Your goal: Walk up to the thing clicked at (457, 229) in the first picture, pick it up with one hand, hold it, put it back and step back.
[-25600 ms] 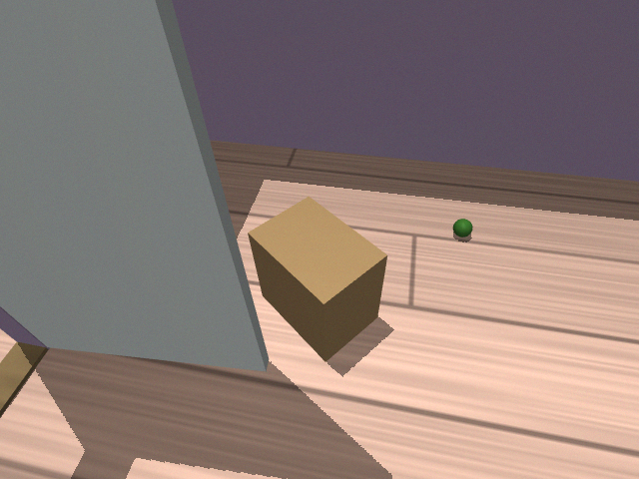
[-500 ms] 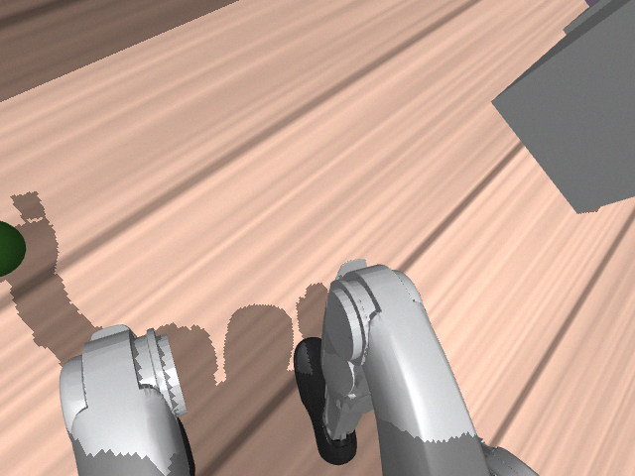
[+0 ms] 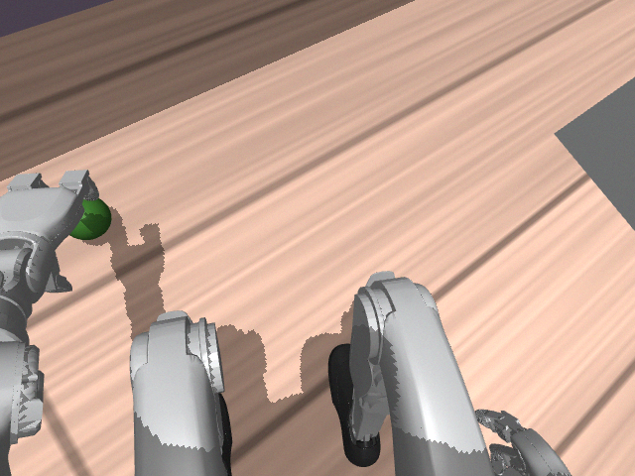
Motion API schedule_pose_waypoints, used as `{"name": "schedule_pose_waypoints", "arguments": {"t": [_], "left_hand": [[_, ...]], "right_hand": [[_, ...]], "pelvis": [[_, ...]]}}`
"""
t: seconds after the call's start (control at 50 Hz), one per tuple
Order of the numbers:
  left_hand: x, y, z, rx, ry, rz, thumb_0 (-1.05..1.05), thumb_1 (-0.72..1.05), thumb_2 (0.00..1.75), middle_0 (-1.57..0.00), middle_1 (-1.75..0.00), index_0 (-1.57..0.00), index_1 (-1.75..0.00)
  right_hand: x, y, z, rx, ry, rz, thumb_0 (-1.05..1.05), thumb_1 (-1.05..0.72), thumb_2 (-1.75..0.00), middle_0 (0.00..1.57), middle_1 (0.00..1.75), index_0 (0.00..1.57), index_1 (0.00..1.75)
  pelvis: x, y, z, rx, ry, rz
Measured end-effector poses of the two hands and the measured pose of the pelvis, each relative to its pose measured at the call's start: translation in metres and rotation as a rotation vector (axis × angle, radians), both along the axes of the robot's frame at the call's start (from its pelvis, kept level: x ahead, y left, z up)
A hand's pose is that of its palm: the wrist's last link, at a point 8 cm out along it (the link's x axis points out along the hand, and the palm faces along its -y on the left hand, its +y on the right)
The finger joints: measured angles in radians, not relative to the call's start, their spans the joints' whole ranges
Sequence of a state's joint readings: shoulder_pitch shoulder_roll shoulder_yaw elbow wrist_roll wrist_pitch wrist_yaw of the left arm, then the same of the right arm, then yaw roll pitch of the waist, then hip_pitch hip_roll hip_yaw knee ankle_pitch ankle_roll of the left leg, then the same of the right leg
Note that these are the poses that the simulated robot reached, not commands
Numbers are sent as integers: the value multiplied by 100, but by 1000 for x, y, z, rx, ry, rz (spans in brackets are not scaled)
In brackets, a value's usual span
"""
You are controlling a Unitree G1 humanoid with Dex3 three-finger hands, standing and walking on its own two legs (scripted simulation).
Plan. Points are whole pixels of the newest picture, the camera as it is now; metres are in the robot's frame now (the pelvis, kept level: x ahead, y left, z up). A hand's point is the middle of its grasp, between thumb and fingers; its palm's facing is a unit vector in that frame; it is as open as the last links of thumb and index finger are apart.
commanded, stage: withdraw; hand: left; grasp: from above
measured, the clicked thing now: (86, 217) +0.54 +0.30 -0.32
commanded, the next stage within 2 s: home in 0.06 s
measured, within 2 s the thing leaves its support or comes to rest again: rests again in 0.18 s
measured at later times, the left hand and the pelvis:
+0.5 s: hand (22, 230) +0.44 +0.28 -0.08, palm faces -0.39 -0.25 -0.89, open 11.4 cm; pelvis +0.02 +0.01 +0.05, yaw +0 degrees
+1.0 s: hand out of the picture +0.29 +0.22 +0.14, palm faces -0.11 -0.87 -0.47, open 7.4 cm; pelvis +0.04 +0.00 +0.23, yaw +3 degrees
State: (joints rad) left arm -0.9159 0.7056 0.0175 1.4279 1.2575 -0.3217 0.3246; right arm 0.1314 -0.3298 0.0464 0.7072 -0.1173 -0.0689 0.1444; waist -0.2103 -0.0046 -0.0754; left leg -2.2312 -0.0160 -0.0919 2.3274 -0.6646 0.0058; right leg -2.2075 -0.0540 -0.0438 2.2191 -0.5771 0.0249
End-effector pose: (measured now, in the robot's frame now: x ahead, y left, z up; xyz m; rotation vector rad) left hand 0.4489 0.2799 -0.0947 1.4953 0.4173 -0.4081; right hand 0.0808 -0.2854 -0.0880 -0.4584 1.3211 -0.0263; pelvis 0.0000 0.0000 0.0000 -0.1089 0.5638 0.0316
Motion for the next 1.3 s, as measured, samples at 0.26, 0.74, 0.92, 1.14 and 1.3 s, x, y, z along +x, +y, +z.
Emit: {"name": "schedule_pose_waypoints", "arguments": {"t": [0.26, 0.74, 0.92, 1.14, 1.3], "left_hand": [[29, 8, -17, 40, -167, 63, 0, -46, 98, -16, -97, -16, -97], [-105, 2, 171, -451, -47, 473, 0, 73, 92, -22, -37, -22, -38], [-155, -9, 241, -666, -20, 694, 1, 87, 90, -22, -32, -21, -32], [-191, -28, 326, -884, 45, 942, 1, 90, 90, -21, -31, -21, -30], [-205, -37, 391, -990, 57, 1063, 1, 90, 90, -21, -30, -20, -30]], "right_hand": [[-41, 18, -20, 15, 109, -114, 0, -91, -90, 20, 30, 20, 30], [111, 27, 130, 92, -322, -66, 1, -91, -90, 20, 30, 20, 30], [167, 54, 209, 134, -544, -31, 1, -91, -90, 20, 30, 20, 30], [164, 70, 292, 147, -605, -81, 1, -91, -90, 20, 30, 20, 30], [149, 61, 344, 95, -624, -135, 1, -91, -90, 20, 30, 20, 30]], "pelvis": [[9, 6, -18, -21, 39, -3], [18, 6, 141, 22, 0, 17], [27, 4, 201, 38, -80, 26], [54, 2, 280, 52, -187, 36], [79, 1, 330, 60, -277, 44]]}}
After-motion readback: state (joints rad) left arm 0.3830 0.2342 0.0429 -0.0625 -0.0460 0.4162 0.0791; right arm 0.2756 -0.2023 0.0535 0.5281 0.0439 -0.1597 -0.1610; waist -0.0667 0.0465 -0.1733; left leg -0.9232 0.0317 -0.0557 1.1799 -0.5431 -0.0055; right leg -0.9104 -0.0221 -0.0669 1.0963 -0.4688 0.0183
